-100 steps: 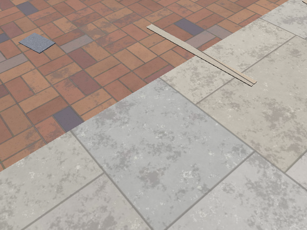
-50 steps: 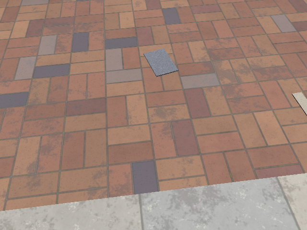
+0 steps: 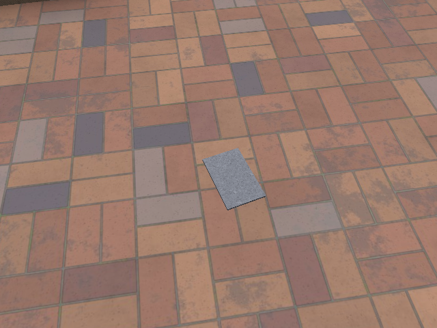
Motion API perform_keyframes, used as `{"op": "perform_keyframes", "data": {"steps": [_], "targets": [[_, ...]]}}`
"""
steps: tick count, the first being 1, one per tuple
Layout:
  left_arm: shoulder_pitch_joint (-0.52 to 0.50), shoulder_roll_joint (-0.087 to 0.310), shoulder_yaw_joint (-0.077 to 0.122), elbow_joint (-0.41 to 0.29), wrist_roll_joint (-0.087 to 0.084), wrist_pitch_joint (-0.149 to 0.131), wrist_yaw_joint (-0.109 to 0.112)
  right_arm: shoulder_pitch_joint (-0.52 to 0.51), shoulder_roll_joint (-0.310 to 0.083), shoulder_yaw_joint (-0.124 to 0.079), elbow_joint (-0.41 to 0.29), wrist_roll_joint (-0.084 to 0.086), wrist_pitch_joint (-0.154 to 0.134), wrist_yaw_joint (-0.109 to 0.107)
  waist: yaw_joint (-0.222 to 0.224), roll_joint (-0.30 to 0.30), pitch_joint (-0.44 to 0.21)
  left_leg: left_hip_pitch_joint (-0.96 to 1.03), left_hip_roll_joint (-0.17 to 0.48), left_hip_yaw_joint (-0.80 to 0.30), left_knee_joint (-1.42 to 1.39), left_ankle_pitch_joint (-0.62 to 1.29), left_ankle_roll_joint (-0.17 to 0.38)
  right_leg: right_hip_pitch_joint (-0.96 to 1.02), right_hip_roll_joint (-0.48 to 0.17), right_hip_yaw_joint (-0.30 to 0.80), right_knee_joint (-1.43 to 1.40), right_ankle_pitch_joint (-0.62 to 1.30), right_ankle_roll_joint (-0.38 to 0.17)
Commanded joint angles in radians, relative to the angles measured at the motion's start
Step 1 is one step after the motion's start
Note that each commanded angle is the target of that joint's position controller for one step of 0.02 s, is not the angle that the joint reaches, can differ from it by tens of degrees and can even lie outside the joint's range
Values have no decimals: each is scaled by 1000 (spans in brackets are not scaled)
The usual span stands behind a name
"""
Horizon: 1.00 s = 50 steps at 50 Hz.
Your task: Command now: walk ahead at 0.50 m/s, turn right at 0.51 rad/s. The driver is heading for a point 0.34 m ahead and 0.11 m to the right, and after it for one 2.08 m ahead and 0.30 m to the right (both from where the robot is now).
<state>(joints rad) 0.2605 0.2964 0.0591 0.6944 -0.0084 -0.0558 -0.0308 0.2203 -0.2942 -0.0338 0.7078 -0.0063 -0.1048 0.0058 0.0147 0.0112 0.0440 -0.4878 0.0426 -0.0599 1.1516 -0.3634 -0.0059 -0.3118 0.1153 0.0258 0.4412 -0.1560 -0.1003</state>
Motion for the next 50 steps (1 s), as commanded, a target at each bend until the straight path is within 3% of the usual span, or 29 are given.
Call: {"op": "perform_keyframes", "data": {"steps": [1, 5, 9, 12, 13, 14, 15, 16, 17, 18, 19, 20, 22, 24, 28, 33, 37, 39, 40, 41, 42, 43, 44, 45, 46, 48, 50], "targets": [[-21, 131, 34, -76, 0, -14, 18, 18, -104, -31, -73, -11, 1, -8, -35, -45, -75, -128, 50, -12, -109, 46, -44, 109, -273, 317, -212, 269, -215], [12, 167, 47, -56, -12, -3, 39, -125, -54, -9, -104, -13, 4, -8, 15, -73, -47, -40, 3, 18, -425, 328, -78, -3, -185, 209, -203, 203, -148], [84, 169, 50, -29, -21, 13, 45, -221, -78, -17, -125, 11, -10, 6, 57, -98, -59, 31, -45, -6, -602, 429, -71, 55, -206, 288, -144, 73, -110], [78, 161, 51, -29, -18, 20, 48, -187, -120, -40, -119, 17, -22, 11, 22, -130, -65, 84, -41, -32, -656, 331, -29, 133, -243, 385, -54, 29, -80], [64, 148, 49, -34, -16, 22, 47, -130, -129, -49, -104, 17, -26, 9, -13, -137, -76, 160, -41, -19, -687, 315, -6, 127, -230, 391, -8, 35, -63], [62, 112, 37, -41, -11, 20, 44, -44, -154, -63, -88, 8, -31, 3, -58, -126, -129, 305, -8, -31, -704, 297, 28, 95, -185, 360, 100, 53, -31], [77, 45, 13, -58, 4, 16, 40, 96, -207, -78, -79, -8, -32, -6, -111, -7, -260, 541, 163, -196, -701, 213, 91, -10, -118, 271, 376, -86, 7], [210, -2, -5, -94, -24, 5, 38, 167, -288, -98, -42, -19, -16, -1, -47, 334, -357, 807, 373, -673, -807, -32, 256, -351, 0, 140, 692, -450, 64], [198, 105, 14, -65, -35, 5, 43, 148, -198, -83, -54, 4, -12, 4, -73, 235, -291, 768, 379, -755, -856, -258, 250, -473, -84, 161, 827, -408, 81], [93, 157, 30, -74, -28, 12, 43, 110, -140, -67, -62, 7, -7, 0, -100, 138, -173, 662, 333, -587, -863, -218, 205, -499, -115, 143, 861, -313, 87], [41, 150, 32, -84, -16, 17, 44, 65, -120, -57, -65, -2, -2, -1, -88, 74, -113, 556, 288, -448, -869, -69, 179, -468, -147, 116, 846, -242, 93], [8, 138, 35, -96, -8, 17, 41, 37, -97, -50, -56, -5, 1, -2, -74, 70, -64, 478, 247, -350, -887, 50, 173, -452, -171, 115, 803, -194, 96], [18, 104, 34, -101, -20, 25, 30, 21, -77, -44, -42, -9, -3, -6, -46, 116, -42, 399, 204, -217, -932, 161, 163, -387, -205, 95, 754, -149, 99], [4, 72, 28, -109, -19, 35, 27, 27, -88, -49, -22, -1, -10, -6, -40, 105, -30, 381, 206, -141, -965, 235, 180, -398, -215, 79, 715, -124, 107], [-63, 51, 19, -130, -13, 37, 20, 34, -128, -63, 15, -3, -7, -8, -47, 63, -17, 420, 218, -16, -989, 384, 193, -445, -226, 71, 555, 14, 124], [-215, 8, -2, -163, -12, 16, -8, 91, -156, -64, 67, 11, 9, -9, -102, 36, 23, 441, 199, 115, -995, 438, 170, -357, -196, -4, 282, 170, 96], [-279, 28, 2, -198, -13, 8, -24, 137, -189, -72, 113, 36, 30, -3, -91, 50, 47, 550, 245, 132, -944, 603, 163, -318, -156, -46, 161, 54, 43], [-190, 74, 26, -183, -2, 10, -23, 127, -218, -78, 125, 43, 40, -9, -15, 88, -29, 579, 241, 165, -792, 944, 140, -146, -97, -90, 118, -9, 1], [-45, 113, 50, -141, -2, 12, -16, 116, -214, -73, 128, 43, 46, -14, 69, 77, -114, 528, 210, 207, -623, 1028, 114, 71, -62, -109, 58, 60, -31], [112, 172, 77, -100, -2, 20, 0, 118, -182, -57, 116, 28, 41, -19, 138, 45, -210, 329, 174, 223, -391, 844, 76, 367, -125, -8, 89, 110, -65], [174, 292, 94, -86, 2, 20, 12, 219, -51, -9, 69, -6, 22, -5, 72, -217, -360, -109, 14, 207, 25, 63, 8, 764, -425, 499, 72, 27, -237], [207, 217, 72, -94, 0, 14, 11, 187, -104, -17, 97, 16, -4, 6, 115, -166, -494, -202, -39, -1, 177, -236, 10, 781, -513, 755, -74, -39, -292], [150, 174, 54, -82, 4, 6, 5, 69, -164, -39, 56, 56, -13, 12, 118, -126, -323, -286, 13, -17, 207, -171, 20, 658, -465, 577, -99, -11, -234], [85, 147, 45, -77, -1, 0, 5, 18, -148, -33, 38, 55, -18, 8, 82, -98, -207, -284, 56, 3, 143, -79, 27, 501, -415, 433, -114, 60, -195], [27, 112, 34, -75, 0, -3, 3, 5, -138, -35, 45, 33, -16, 2, 45, -66, -136, -247, 85, 12, 74, -18, 20, 367, -373, 338, -140, 138, -171], [-29, 79, 24, -78, 12, -14, 1, 62, -117, -36, 66, 22, 7, 3, -20, -95, -102, -123, 113, 2, 8, 61, 5, 206, -329, 251, -213, 191, -161], [-34, 90, 29, -60, 7, -29, 3, 77, -84, -31, 75, 17, 26, 2, -42, -81, -83, -106, 115, 12, -47, 100, -17, 144, -327, 200, -263, 233, -176]]}}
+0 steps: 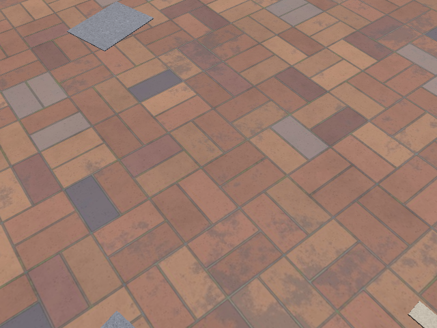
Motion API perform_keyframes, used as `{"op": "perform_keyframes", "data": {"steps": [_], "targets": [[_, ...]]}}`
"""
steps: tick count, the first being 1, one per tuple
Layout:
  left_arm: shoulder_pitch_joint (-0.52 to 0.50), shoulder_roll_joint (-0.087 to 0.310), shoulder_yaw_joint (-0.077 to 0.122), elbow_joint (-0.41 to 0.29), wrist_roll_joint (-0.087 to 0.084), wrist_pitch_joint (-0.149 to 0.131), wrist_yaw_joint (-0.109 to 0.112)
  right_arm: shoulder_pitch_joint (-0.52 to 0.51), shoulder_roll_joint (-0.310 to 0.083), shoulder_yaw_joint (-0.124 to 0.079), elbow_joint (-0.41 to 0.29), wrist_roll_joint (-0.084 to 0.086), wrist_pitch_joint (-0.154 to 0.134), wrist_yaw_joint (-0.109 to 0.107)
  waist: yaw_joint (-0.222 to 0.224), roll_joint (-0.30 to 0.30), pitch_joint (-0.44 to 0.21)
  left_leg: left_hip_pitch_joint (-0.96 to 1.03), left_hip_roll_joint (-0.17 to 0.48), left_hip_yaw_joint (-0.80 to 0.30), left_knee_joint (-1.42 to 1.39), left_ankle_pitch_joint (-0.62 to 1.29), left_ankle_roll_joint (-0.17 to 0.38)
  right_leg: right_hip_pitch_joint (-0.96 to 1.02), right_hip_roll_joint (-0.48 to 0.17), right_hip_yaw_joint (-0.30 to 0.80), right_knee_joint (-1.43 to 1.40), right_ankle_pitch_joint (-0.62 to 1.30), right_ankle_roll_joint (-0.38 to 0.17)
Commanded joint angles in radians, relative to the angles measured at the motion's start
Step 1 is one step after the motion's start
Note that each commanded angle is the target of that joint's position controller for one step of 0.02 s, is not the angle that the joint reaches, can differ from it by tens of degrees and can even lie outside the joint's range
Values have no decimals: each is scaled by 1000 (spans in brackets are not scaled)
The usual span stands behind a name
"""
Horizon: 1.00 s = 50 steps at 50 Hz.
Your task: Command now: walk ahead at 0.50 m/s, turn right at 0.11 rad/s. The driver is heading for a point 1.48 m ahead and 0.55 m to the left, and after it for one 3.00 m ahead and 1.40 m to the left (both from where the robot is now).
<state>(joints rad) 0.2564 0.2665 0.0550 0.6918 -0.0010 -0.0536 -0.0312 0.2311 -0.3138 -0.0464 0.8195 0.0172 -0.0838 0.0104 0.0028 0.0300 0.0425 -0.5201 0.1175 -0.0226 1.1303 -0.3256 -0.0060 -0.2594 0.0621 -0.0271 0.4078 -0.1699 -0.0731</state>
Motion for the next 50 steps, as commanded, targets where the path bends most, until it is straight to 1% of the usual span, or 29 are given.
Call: {"op": "perform_keyframes", "data": {"steps": [1, 3, 6, 11, 14, 15, 16, 17, 18, 19, 20, 21, 22, 23, 24, 28, 33, 36, 38, 41, 42, 43, 44, 45, 46, 47, 48, 49, 50], "targets": [[-24, 132, 36, -46, 0, -37, 7, 39, -57, -16, -46, -12, 11, -6, -30, -92, -60, -95, 41, -25, -70, 100, -28, 75, -272, 227, -248, 257, -205], [-2, 142, 39, -23, 0, -38, 16, -33, -45, -10, -68, -18, 12, -6, -12, -84, -28, -130, 41, -25, -198, 214, -40, 76, -255, 179, -265, 255, -191], [33, 161, 42, 5, -4, -32, 26, -139, -24, 1, -89, -13, 0, 7, 29, -85, 1, -92, 7, -4, -417, 390, -34, 75, -226, 115, -274, 201, -153], [108, 189, 52, 68, -21, -20, 31, -248, -48, 0, -128, -2, -8, 31, 59, -90, 32, -87, -27, -14, -576, 398, 5, 199, -292, 135, -232, 143, -128], [103, 202, 58, 90, -22, -5, 38, -207, -75, -10, -125, -6, -13, 38, 22, -106, 6, -20, -52, 5, -615, 282, 48, 283, -319, 145, -146, 280, -97], [87, 204, 57, 91, -21, 1, 40, -132, -95, -23, -105, -8, -14, 36, -24, -107, -39, 91, -84, 39, -636, 261, 69, 286, -292, 121, -49, 433, -77], [93, 176, 46, 91, -13, 8, 43, 14, -138, -47, -60, -10, -14, 27, -87, -86, -138, 300, -98, 53, -629, 271, 98, 236, -233, 77, 140, 508, -49], [145, 115, 20, 72, 14, 8, 46, 168, -220, -67, -35, -20, -11, 19, -117, 57, -299, 606, 91, -162, -590, 310, 171, 35, -161, 27, 469, 235, -7], [260, 18, -7, 64, -2, -12, 37, 211, -266, -76, -13, -17, -6, 27, -59, 327, -398, 870, 258, -650, -762, 3, 319, -334, 17, 57, 772, -379, 54], [178, 130, 15, 75, -21, -28, 32, 194, -165, -49, -26, 0, -9, 30, -106, 190, -345, 841, 242, -694, -843, -172, 285, -444, -33, 168, 875, -410, 42], [77, 172, 28, 44, -41, -37, 29, 120, -131, -38, -38, -4, -11, 27, -100, 125, -211, 723, 219, -556, -855, -151, 243, -503, -83, 143, 876, -314, 27], [23, 162, 24, 33, -33, -40, 35, 55, -117, -32, -50, -13, -10, 25, -76, 45, -138, 595, 185, -453, -868, -38, 227, -478, -131, 115, 838, -228, 26], [3, 151, 27, 29, -18, -39, 38, 14, -95, -26, -54, -22, -11, 24, -51, 34, -89, 493, 154, -378, -890, 64, 226, -446, -162, 112, 779, -167, 31], [23, 139, 28, 34, -14, -32, 37, -5, -75, -19, -56, -33, -15, 23, -22, 59, -87, 432, 129, -327, -912, 137, 221, -384, -186, 119, 748, -126, 34], [43, 123, 27, 43, -14, -24, 37, -11, -68, -18, -54, -31, -19, 23, -8, 69, -88, 403, 114, -289, -936, 178, 226, -351, -191, 115, 722, -110, 41], [-23, 89, 19, 26, -3, -6, 41, 20, -105, -28, -23, -20, -26, 10, -8, 31, -37, 371, 110, -183, -1002, 309, 251, -410, -207, 96, 569, 0, 82], [-173, 56, 5, -2, -5, -21, 27, 76, -124, -31, 12, -8, -11, -6, -58, 27, -2, 396, 60, -61, -1017, 345, 207, -381, -174, 55, 273, 243, 94], [-270, 54, 0, -30, -12, -29, 13, 141, -132, -34, 45, -1, 1, -8, -95, 22, 26, 443, 82, -66, -994, 333, 208, -364, -150, 42, 176, 266, 90], [-309, 63, 2, -50, -15, -38, 2, 165, -135, -37, 62, 4, 15, -11, -93, 25, 41, 500, 110, -97, -954, 352, 204, -374, -137, 56, 125, 222, 78], [-253, 105, 16, -38, -13, -51, -5, 143, -158, -50, 64, 9, 29, -21, -38, 51, 9, 543, 136, -143, -863, 445, 180, -264, -113, 59, 73, 128, 50], [-167, 127, 29, -14, -10, -55, -1, 118, -161, -50, 59, 9, 32, -22, 16, 53, -37, 524, 110, -128, -772, 563, 162, -131, -89, 36, 42, 118, 31], [-16, 177, 54, 30, -4, -57, 8, 116, -128, -38, 53, 1, 33, -21, 83, 35, -148, 448, 49, -92, -594, 591, 130, 110, -103, 40, 55, 134, -1], [160, 251, 73, 53, 11, -53, 20, 124, -56, -12, 22, -26, 31, -21, 140, -93, -322, 249, -35, -39, -274, 308, 88, 416, -301, 242, 96, 130, -60], [177, 292, 80, 72, 11, -43, 15, 261, 37, 12, 13, -3, 13, -16, 66, -372, -429, -101, -173, -30, 20, -258, 38, 671, -490, 666, -29, -102, -191], [152, 184, 53, 57, 4, -42, 15, 202, -83, -16, 29, 20, 5, -15, 103, -243, -349, -190, -116, -124, 129, -251, 41, 593, -460, 676, -96, -247, -159], [87, 142, 39, 54, 0, -44, 19, 115, -126, -33, 2, 33, 1, -15, 97, -188, -213, -233, -75, -107, 140, -155, 48, 470, -434, 524, -118, -235, -120], [21, 124, 32, 53, 2, -47, 19, 78, -113, -33, -3, 27, 4, -20, 67, -128, -146, -200, -33, -89, 115, -71, 43, 347, -397, 422, -147, -138, -104], [-24, 96, 26, 57, 6, -50, 17, 64, -100, -39, -5, 15, 10, -21, 44, -123, -93, -172, -7, -91, 72, -14, 38, 256, -364, 333, -181, -60, -97], [-50, 86, 24, 63, 14, -56, 18, 86, -79, -41, -2, 16, 22, -19, 15, -148, -78, -113, 16, -96, 49, 27, 33, 191, -344, 263, -211, -5, -90]]}}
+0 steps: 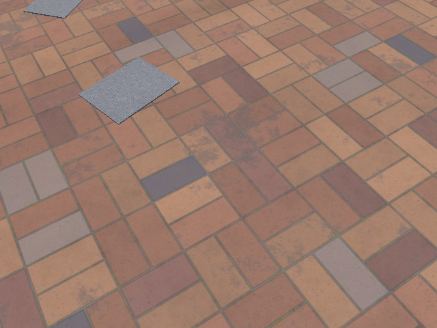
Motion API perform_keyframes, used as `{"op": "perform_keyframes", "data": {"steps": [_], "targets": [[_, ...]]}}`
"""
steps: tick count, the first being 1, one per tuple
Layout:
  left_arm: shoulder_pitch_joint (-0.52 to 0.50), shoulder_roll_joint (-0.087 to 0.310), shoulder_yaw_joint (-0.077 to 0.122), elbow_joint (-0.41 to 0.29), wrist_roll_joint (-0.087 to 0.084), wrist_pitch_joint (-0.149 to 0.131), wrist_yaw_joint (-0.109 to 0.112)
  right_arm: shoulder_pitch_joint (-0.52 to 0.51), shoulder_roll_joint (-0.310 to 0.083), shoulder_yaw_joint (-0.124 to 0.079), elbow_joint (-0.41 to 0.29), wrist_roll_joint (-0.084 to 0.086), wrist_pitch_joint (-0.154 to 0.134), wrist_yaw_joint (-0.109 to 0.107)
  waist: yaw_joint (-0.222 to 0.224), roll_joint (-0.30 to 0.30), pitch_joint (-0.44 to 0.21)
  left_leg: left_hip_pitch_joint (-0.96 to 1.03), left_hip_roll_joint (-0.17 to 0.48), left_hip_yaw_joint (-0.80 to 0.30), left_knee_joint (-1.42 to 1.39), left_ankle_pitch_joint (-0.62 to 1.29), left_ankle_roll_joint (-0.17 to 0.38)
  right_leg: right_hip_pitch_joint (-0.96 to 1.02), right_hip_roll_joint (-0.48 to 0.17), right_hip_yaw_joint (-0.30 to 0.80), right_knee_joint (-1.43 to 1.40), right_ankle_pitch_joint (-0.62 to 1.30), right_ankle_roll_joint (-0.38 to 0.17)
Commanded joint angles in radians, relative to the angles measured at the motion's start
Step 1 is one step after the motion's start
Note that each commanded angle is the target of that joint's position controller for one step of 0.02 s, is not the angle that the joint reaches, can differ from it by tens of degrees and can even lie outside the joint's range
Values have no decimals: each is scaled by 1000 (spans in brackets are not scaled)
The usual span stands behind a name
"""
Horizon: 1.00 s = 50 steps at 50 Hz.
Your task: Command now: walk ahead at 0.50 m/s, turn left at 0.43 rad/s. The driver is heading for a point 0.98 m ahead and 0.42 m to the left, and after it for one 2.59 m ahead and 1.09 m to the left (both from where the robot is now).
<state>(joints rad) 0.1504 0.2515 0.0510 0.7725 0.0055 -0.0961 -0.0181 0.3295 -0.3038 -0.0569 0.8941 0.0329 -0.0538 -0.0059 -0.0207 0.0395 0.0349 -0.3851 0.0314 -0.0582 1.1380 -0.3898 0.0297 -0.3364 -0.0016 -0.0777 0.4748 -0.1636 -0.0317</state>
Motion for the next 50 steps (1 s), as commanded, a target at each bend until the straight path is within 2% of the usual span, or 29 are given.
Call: {"op": "perform_keyframes", "data": {"steps": [1, 4, 8, 12, 15, 17, 18, 19, 20, 21, 22, 23, 24, 25, 26, 27, 29, 32, 35, 38, 42, 43, 44, 45, 46, 47, 48, 49, 50], "targets": [[41, 93, 29, -12, 8, -19, 5, -3, -69, -29, -76, 3, 4, -1, 26, -158, -59, -224, 109, -54, 28, 108, -7, 235, -268, 265, -304, 27, -135], [37, 119, 39, 15, 8, -29, 12, -42, -38, -28, -106, -3, 30, -1, 12, -117, -14, -271, 121, -52, -32, 177, -24, 199, -272, 149, -346, 138, -152], [54, 151, 49, 41, 10, -19, 26, -127, -24, -23, -142, -9, 27, 17, 31, -94, 15, -293, 112, -25, -247, 361, -32, 230, -250, 13, -364, 196, -141], [106, 184, 60, 66, -3, -1, 35, -265, -7, -10, -197, -12, 21, 42, 83, -69, 55, -286, 94, 50, -419, 422, -13, 302, -266, -71, -358, 225, -130], [137, 204, 69, 87, -20, 21, 34, -320, -19, -12, -238, -11, 24, 57, 88, -77, 69, -300, 75, 85, -482, 348, 20, 409, -296, -104, -302, 319, -110], [120, 231, 77, 85, -30, 35, 37, -294, -45, -25, -252, -12, 29, 63, 52, -104, 31, -217, 24, 135, -495, 252, 55, 449, -301, -133, -196, 598, -89], [108, 245, 81, 81, -36, 43, 39, -240, -68, -39, -246, -12, 33, 63, 15, -122, -11, -132, -15, 165, -491, 200, 77, 454, -297, -146, -97, 758, -78], [89, 251, 82, 76, -41, 52, 40, -120, -103, -62, -219, -8, 36, 59, -58, -116, -74, 24, -61, 189, -525, 200, 107, 423, -274, -167, 73, 842, -59], [89, 231, 72, 71, -37, 52, 42, 53, -167, -99, -171, -5, 42, 44, -142, -79, -162, 299, -90, 155, -582, 249, 147, 282, -232, -182, 317, 731, -19], [127, 121, 40, 37, 9, 42, 40, 122, -274, -125, -150, 0, 49, 22, -106, 145, -216, 579, 125, -220, -622, 229, 242, -72, -127, -181, 668, 66, 39], [150, 73, 14, -6, 3, 3, 28, 77, -301, -115, -198, -8, 27, 32, -42, 216, -373, 766, 305, -779, -808, 20, 422, -352, 55, 59, 905, -460, 67], [25, 165, 34, -26, -39, -28, 16, 70, -206, -87, -200, -13, 9, 43, -101, 74, -316, 741, 294, -717, -875, 12, 362, -462, -4, 171, 932, -394, 44], [-15, 168, 33, -41, -53, -46, 11, 35, -169, -77, -197, -15, -4, 42, -81, 53, -196, 623, 259, -565, -871, 74, 322, -487, -46, 158, 871, -303, 17], [-8, 158, 34, -24, -32, -52, 20, -35, -141, -68, -205, -13, -10, 41, -31, -28, -130, 477, 210, -451, -866, 176, 283, -426, -91, 160, 779, -227, 14], [3, 172, 43, -12, -10, -46, 26, -89, -105, -57, -219, -18, -12, 36, 4, -19, -97, 370, 174, -368, -876, 282, 262, -355, -117, 164, 697, -178, 20], [20, 175, 47, -8, -5, -33, 23, -111, -94, -50, -234, -28, -12, 31, 27, 2, -90, 303, 155, -335, -897, 341, 257, -297, -128, 167, 665, -146, 28], [22, 150, 44, -12, 6, -12, 23, -100, -111, -54, -234, -24, -17, 20, 37, -3, -82, 237, 137, -285, -918, 446, 266, -265, -119, 149, 586, -108, 60], [-80, 118, 33, -47, 10, -1, 26, -50, -143, -63, -221, -19, -16, -2, 10, -1, -42, 191, 100, -223, -929, 463, 245, -290, -89, 135, 387, 48, 99], [-180, 94, 20, -76, 1, -7, 15, -15, -143, -63, -210, -15, -7, -11, -30, 36, -21, 150, 56, -192, -920, 351, 198, -224, -42, 131, 166, 226, 103], [-245, 106, 20, -105, -12, -17, 2, 29, -145, -65, -189, -9, -1, -13, -56, 48, -9, 165, 76, -240, -893, 289, 182, -177, -16, 141, 69, 274, 93], [-219, 153, 34, -109, -15, -36, -11, 39, -136, -66, -181, -10, 12, -22, -30, 80, -19, 274, 119, -346, -772, 309, 163, -134, -8, 167, 2, 145, 54], [-171, 164, 41, -97, -15, -41, -10, 29, -133, -65, -184, -11, 16, -23, -3, 98, -31, 279, 115, -360, -734, 347, 153, -74, -2, 153, -14, 108, 36], [-76, 185, 54, -70, -9, -46, -5, 15, -111, -57, -193, -13, 18, -21, 47, 94, -79, 262, 72, -342, -646, 409, 128, 65, -1, 137, -52, 115, 9], [62, 228, 68, -53, 8, -51, 2, 7, -59, -36, -211, -23, 15, -15, 111, 35, -206, 167, 15, -281, -416, 359, 93, 311, -120, 237, -20, 86, -49], [195, 315, 91, -28, 23, -39, 7, 132, 4, -18, -234, -3, 8, -15, 86, -241, -366, -177, -133, -139, -66, 11, 9, 690, -355, 647, -70, -110, -204], [200, 254, 78, -16, -5, -31, -2, 157, -59, -20, -233, 8, 4, -18, 80, -337, -360, -356, -90, -132, 109, -206, -4, 715, -428, 891, -167, -350, -236], [143, 176, 56, -34, -13, -24, 0, 75, -139, -41, -228, 9, 7, -17, 99, -216, -210, -411, -37, -136, 171, -124, -9, 588, -389, 758, -193, -409, -191], [91, 149, 47, -44, -5, -14, 4, 4, -148, -45, -240, -1, 13, -18, 93, -144, -125, -393, 0, -93, 167, -49, -13, 461, -347, 608, -199, -306, -154], [52, 127, 38, -38, 0, -8, 5, -38, -135, -47, -253, -12, 14, -15, 75, -120, -54, -369, 29, -83, 118, 4, -14, 344, -304, 497, -225, -188, -143]]}}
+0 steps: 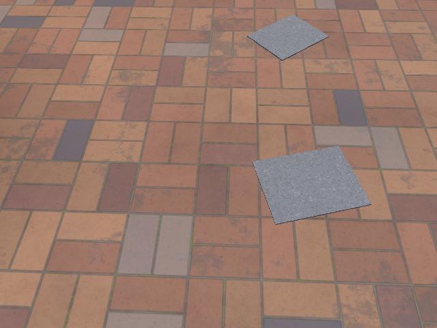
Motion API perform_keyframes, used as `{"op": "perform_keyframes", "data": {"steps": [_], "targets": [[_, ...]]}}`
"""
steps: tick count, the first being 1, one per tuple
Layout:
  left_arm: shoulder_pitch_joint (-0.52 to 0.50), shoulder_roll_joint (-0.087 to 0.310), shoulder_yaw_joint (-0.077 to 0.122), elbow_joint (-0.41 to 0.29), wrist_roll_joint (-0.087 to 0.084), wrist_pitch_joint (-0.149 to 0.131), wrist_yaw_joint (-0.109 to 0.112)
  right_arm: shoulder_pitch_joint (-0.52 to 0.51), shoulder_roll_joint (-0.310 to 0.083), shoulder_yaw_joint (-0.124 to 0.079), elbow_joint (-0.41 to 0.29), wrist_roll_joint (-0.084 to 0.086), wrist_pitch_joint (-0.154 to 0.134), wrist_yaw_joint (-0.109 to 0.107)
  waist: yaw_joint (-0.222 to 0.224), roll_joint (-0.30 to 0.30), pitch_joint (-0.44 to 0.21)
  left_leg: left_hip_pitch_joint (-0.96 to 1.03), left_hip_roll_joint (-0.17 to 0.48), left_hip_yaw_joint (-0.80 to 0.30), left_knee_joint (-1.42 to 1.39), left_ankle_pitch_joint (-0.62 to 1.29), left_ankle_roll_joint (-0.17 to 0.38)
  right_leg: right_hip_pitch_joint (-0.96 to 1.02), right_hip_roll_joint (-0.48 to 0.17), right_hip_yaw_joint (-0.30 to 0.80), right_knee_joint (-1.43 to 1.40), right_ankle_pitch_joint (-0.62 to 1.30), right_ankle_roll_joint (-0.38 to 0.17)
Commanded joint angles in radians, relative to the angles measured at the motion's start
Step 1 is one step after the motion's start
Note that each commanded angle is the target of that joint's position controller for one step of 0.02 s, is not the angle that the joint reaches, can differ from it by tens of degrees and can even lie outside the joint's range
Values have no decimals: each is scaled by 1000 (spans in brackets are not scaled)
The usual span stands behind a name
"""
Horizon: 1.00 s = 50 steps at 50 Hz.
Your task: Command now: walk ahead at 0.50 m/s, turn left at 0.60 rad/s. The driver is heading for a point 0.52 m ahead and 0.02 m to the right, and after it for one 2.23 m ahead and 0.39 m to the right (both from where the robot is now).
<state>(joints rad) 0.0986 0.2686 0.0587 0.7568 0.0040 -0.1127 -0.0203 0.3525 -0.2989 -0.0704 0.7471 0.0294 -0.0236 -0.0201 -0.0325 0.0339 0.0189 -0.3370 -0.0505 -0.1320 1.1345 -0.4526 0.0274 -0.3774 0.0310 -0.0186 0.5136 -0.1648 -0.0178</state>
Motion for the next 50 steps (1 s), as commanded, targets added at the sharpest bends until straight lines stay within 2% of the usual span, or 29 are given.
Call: {"op": "perform_keyframes", "data": {"steps": [1, 3, 5, 11, 14, 16, 18, 19, 20, 21, 22, 23, 24, 25, 26, 27, 30, 34, 37, 40, 42, 43, 44, 45, 46, 47, 48, 49, 50], "targets": [[86, 93, 23, -16, 8, 7, 11, -65, -124, -36, -111, -9, -12, 4, 64, -136, -18, -375, 142, -9, 81, 104, -9, 316, -307, 357, -286, -108, -144], [82, 95, 25, -1, 5, 1, 12, -54, -79, -29, -115, 1, 0, 12, 49, -153, -6, -333, 164, 17, 37, 134, -11, 257, -282, 249, -332, -23, -149], [92, 124, 35, 16, 1, -7, 13, -85, -58, -23, -138, -3, 6, 13, 48, -129, 4, -364, 176, 24, -22, 180, -22, 255, -293, 182, -362, 60, -171], [140, 166, 39, 57, -12, 3, 9, -229, -16, 4, -171, -12, -19, 38, 87, -86, 28, -309, 146, 81, -382, 437, -18, 282, -253, 0, -384, 218, -165], [211, 194, 43, 92, -27, 19, 9, -328, -12, 13, -203, -9, -28, 55, 118, -84, 57, -288, 128, 124, -498, 441, -6, 343, -281, -13, -376, 224, -161], [237, 210, 46, 115, -36, 33, 10, -357, -29, 9, -220, -9, -30, 61, 109, -98, 64, -284, 115, 136, -547, 374, 16, 413, -313, -9, -343, 298, -151], [231, 232, 49, 127, -42, 45, 14, -310, -65, -6, -215, -16, -30, 63, 57, -127, 20, -169, 72, 171, -592, 305, 51, 453, -318, -32, -239, 555, -129], [216, 234, 47, 131, -45, 52, 17, -194, -95, -25, -181, -21, -30, 60, -18, -125, -52, 10, 39, 199, -641, 345, 78, 428, -291, -72, -98, 698, -105], [224, 207, 34, 129, -37, 52, 22, -39, -149, -53, -129, -21, -25, 50, -88, -109, -149, 265, 35, 186, -636, 384, 105, 314, -246, -108, 95, 674, -71], [238, 132, 6, 92, -4, 42, 21, 116, -238, -77, -102, -31, -16, 30, -125, 50, -292, 613, 260, -125, -610, 383, 193, 6, -169, -136, 449, 302, -19], [317, 59, -22, 88, -3, 19, 10, 105, -274, -71, -103, -25, -19, 33, -52, 228, -418, 755, 447, -570, -754, 259, 327, -246, -17, 0, 710, -427, 11], [235, 162, 7, 91, -39, 8, 2, 79, -176, -46, -107, -25, -27, 38, -89, 112, -345, 697, 427, -512, -792, 199, 288, -347, -71, 102, 795, -417, 0], [161, 175, 11, 63, -59, 2, -2, 20, -146, -34, -104, -26, -35, 38, -75, 93, -197, 557, 391, -340, -812, 270, 249, -389, -111, 84, 779, -330, -12], [136, 159, 10, 66, -48, 2, 4, -41, -119, -26, -101, -27, -40, 39, -40, 34, -131, 429, 346, -234, -837, 337, 220, -358, -149, 77, 720, -244, -11], [141, 154, 15, 72, -36, 11, 5, -86, -88, -18, -101, -32, -47, 42, -8, 46, -82, 329, 315, -154, -875, 394, 205, -314, -173, 82, 671, -184, -3], [176, 140, 16, 86, -36, 26, 4, -113, -70, -15, -99, -39, -56, 42, 23, 63, -72, 261, 299, -101, -916, 407, 196, -251, -188, 96, 654, -138, 4], [194, 95, 13, 94, -32, 63, 15, -148, -74, -19, -71, -48, -84, 38, 62, 40, -19, 162, 295, 35, -969, 655, 201, -224, -167, 106, 603, -74, 39], [111, 66, 5, 55, -12, 62, 8, -177, -94, -23, -47, -54, -79, 10, 55, 38, 8, 126, 235, 238, -955, 817, 153, -179, -130, 60, 318, 160, 56], [20, 56, -2, 6, -6, 60, -17, -134, -124, -30, -19, -44, -61, -9, 11, 29, -10, 198, 259, 266, -923, 840, 144, -148, -104, 18, 167, 267, 45], [10, 92, 12, -31, -6, 66, -40, -141, -142, -40, -3, -21, -33, -21, 21, 43, -23, 305, 308, 263, -832, 870, 125, -169, -95, 10, 116, 161, 10], [65, 123, 28, -35, -1, 68, -50, -167, -154, -47, -9, -7, -12, -33, 56, 51, -50, 330, 311, 267, -698, 983, 100, -108, -55, -28, 92, 63, -24], [149, 148, 44, -19, -1, 66, -49, -180, -150, -47, -14, -3, -2, -38, 99, 30, -89, 315, 277, 287, -559, 996, 72, -2, -17, -48, 26, 95, -49], [229, 209, 69, -5, 3, 63, -34, -142, -134, -40, -14, -12, 1, -38, 129, -55, -144, 247, 198, 310, -348, 860, 13, 158, -16, 6, -55, 350, -88], [240, 308, 88, -21, 2, 68, -9, -64, -53, -13, -39, -68, -5, -28, 65, -295, -227, -39, 78, 306, -19, 139, -64, 422, -238, 300, 24, 874, -206], [220, 315, 80, -60, 17, 68, -10, -5, -41, 2, -50, -61, -13, -11, 41, -319, -408, -262, -72, 119, 247, -294, -97, 612, -418, 701, -58, 791, -425], [180, 253, 68, -91, 8, 73, -14, -68, -115, -14, -37, -27, -16, 2, 91, -153, -410, -300, -3, 5, 283, -215, -75, 563, -372, 624, -111, 589, -390], [121, 210, 58, -102, -7, 76, -10, -142, -118, -15, -59, -13, -11, 0, 80, -101, -300, -337, 28, 19, 237, -127, -63, 457, -327, 526, -132, 418, -336], [83, 175, 48, -104, -23, 84, -2, -167, -110, -17, -49, -25, -1, -12, 58, -30, -202, -334, 65, 29, 156, -68, -66, 331, -281, 456, -161, 291, -282], [53, 159, 43, -110, -23, 92, 8, -179, -120, -23, -53, -36, 12, -24, 38, -51, -153, -290, 86, 26, 75, -25, -68, 218, -253, 424, -185, 206, -255]]}}
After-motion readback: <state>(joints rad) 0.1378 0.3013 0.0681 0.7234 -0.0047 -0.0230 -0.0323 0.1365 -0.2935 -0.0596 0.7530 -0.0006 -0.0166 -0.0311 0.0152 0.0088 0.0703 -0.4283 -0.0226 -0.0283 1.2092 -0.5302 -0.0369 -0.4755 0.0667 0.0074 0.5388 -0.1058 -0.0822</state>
